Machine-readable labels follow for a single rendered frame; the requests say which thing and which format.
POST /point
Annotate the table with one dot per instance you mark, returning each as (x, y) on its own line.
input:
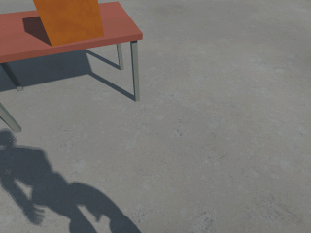
(23, 36)

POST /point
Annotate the carton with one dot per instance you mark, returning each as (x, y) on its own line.
(69, 21)

